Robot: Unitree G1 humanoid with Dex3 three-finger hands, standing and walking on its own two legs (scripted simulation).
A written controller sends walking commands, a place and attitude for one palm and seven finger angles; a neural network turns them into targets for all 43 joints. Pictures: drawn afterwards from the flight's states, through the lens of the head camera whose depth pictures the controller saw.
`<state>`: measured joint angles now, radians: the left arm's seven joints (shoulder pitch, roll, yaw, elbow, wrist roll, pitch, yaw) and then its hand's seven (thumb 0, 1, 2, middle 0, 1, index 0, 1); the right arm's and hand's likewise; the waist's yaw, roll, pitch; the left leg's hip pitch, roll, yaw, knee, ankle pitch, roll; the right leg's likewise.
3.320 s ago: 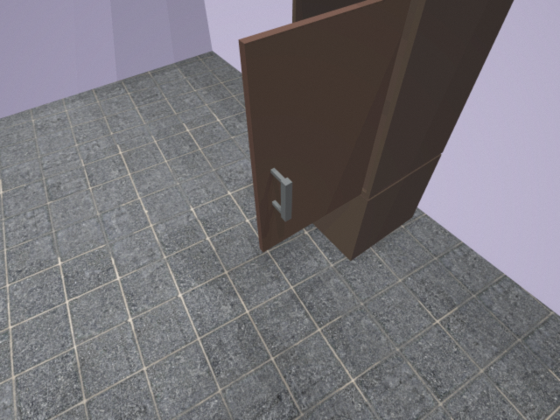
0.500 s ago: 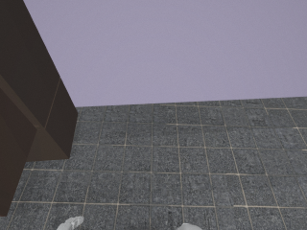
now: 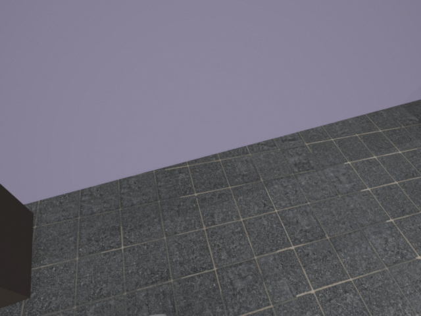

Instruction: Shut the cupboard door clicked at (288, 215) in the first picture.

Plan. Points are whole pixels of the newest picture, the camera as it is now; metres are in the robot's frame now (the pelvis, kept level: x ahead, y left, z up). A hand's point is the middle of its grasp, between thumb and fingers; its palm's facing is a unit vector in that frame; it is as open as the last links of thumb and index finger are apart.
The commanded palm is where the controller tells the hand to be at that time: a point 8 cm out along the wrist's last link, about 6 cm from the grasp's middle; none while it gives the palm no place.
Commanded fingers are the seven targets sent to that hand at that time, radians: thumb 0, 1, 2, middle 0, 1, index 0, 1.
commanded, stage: walk to a spot facing it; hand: left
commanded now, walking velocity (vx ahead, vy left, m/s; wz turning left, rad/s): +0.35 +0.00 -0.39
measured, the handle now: out of the picture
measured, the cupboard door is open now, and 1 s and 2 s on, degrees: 89 89 89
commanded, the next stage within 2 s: turn to face it in 0.66 s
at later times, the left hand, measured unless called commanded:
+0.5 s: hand (170, 239) +0.30 +0.11 -0.15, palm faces -0.11 -0.97 -0.22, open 7.1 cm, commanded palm none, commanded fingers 0.00 0.90 0.90 -0.20 -0.30 -0.20 -0.30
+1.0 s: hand (200, 164) +0.55 +0.06 -0.16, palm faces -0.06 -0.97 -0.22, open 7.3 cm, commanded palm none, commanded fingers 0.00 0.90 0.90 -0.20 -0.30 -0.20 -0.30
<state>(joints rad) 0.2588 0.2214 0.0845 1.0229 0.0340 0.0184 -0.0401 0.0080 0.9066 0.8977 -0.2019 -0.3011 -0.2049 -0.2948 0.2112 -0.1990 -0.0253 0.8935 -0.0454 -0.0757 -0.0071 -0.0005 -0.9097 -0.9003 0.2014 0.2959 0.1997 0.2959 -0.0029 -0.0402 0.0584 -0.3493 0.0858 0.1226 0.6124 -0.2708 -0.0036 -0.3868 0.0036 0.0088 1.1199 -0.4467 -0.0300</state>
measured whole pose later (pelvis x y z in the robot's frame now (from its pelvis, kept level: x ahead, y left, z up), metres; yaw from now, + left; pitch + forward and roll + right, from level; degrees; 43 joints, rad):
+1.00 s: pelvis +0.44 -0.12 +0.00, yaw -3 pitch +0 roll +1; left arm 0.14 0.17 0.05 1.00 0.03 -0.04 0.00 0.00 0.92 0.90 -0.20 -0.30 -0.20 -0.29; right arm 0.33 -0.18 -0.05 1.11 -0.02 0.02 0.00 0.00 -0.92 -0.90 0.20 0.30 0.20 0.30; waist -0.04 0.02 0.07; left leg -0.31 0.06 0.05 0.84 -0.53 -0.03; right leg -0.35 -0.11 -0.15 0.64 -0.29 0.00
